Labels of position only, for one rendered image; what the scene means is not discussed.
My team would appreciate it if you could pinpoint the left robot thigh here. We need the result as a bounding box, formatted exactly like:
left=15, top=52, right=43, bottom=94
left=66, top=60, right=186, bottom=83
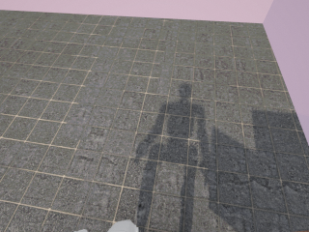
left=107, top=220, right=139, bottom=232

